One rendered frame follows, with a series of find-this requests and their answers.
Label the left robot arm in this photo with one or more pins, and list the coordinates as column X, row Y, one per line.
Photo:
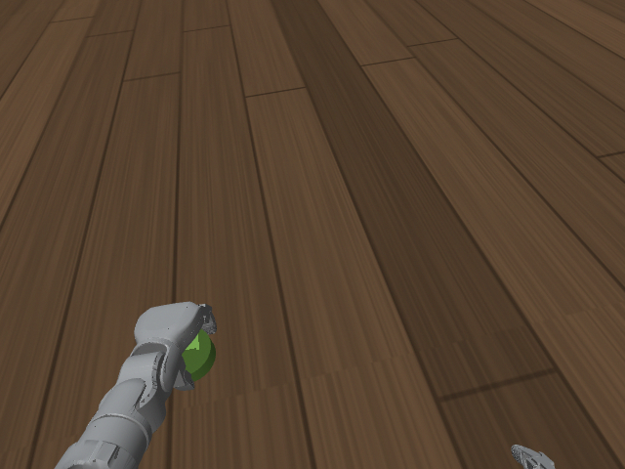
column 119, row 433

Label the right robot hand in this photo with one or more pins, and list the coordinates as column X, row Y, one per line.
column 531, row 459

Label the tin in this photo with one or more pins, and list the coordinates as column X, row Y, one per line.
column 199, row 356

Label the left robot hand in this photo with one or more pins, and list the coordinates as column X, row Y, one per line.
column 179, row 323

